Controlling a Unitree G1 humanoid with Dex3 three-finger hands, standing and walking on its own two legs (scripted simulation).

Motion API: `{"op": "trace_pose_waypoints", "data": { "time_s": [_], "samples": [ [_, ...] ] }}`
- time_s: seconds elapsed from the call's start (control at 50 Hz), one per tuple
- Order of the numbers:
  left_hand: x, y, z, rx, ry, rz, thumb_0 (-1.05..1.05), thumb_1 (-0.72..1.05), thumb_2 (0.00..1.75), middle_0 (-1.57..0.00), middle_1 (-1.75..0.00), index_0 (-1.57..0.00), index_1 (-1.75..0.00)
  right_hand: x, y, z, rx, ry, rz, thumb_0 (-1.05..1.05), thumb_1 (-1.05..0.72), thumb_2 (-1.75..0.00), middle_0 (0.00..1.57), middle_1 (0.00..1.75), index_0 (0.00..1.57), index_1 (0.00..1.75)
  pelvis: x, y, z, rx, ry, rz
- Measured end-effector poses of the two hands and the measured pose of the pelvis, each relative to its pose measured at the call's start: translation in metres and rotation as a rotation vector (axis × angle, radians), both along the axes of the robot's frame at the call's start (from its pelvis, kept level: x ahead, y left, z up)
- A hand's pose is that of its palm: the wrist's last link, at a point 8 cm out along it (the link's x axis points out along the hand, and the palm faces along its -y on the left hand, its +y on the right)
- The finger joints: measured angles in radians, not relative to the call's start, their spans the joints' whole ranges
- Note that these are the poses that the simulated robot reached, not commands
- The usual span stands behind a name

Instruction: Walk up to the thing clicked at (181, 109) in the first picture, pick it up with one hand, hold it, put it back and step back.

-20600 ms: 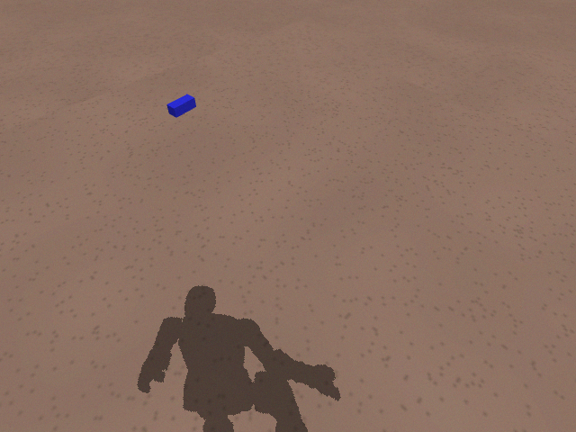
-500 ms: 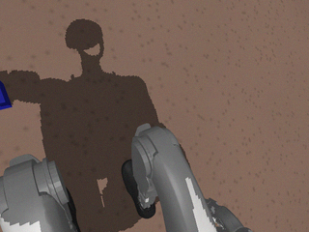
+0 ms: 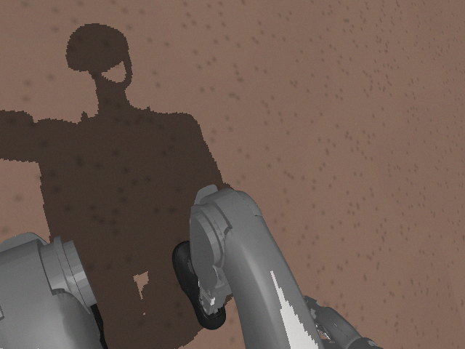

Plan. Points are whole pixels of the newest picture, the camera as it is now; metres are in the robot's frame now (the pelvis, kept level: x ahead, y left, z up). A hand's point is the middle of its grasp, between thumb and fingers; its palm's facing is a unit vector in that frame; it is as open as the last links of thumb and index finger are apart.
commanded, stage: rest palm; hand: left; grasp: from above
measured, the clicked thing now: out of the picture +0.45 +0.34 -0.27
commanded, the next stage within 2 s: close in 0.24 s
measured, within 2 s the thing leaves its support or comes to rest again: neither
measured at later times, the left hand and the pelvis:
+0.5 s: hand out of the picture +0.45 +0.34 -0.24, palm faces -0.41 -0.15 -0.90, open 13.6 cm; pelvis +0.00 +0.00 +0.00, yaw -1 degrees
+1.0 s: hand out of the picture +0.44 +0.34 -0.24, palm faces -0.42 -0.16 -0.89, open 11.3 cm; pelvis +0.00 +0.00 +0.00, yaw -1 degrees
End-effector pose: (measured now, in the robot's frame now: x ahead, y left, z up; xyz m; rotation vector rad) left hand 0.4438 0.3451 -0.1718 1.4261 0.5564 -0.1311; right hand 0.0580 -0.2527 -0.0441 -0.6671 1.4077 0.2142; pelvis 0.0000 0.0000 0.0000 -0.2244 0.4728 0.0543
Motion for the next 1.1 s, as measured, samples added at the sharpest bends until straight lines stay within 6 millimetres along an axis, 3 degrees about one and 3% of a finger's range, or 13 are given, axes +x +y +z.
{"op": "trace_pose_waypoints", "data": {
  "time_s": [0.16, 0.4, 1.1],
  "samples": [
    [0.001, 0.001, -0.006, 0.007, 0.007, 0.008, 0.00, -0.55, 1.04, -0.08, -0.96, -0.06, -0.99, 0.005, 0.003, 0.001, 0.017, -0.003, 0.026, 0.00, -0.90, -0.90, 0.20, 0.30, 0.20, 0.30, 0.001, 0.001, 0.000, -0.004, 0.000, 0.000],
    [0.004, -0.004, -0.013, 0.006, 0.014, 0.008, 0.00, -0.52, 1.03, -0.09, -0.98, -0.07, -1.00, -0.006, 0.008, 0.000, 0.045, 0.035, 0.016, 0.01, -0.90, -0.90, 0.20, 0.30, 0.20, 0.30, 0.001, 0.001, 0.000, -0.009, -0.004, -0.007],
    [-0.001, -0.005, -0.017, 0.004, 0.000, -0.012, 0.00, -0.03, 0.73, -0.41, -0.83, -0.43, -0.81, -0.004, 0.009, 0.005, 0.037, 0.022, 0.059, 0.01, -0.89, -0.90, 0.20, 0.30, 0.20, 0.30, -0.003, 0.001, 0.001, -0.017, -0.028, -0.014]
  ]
}}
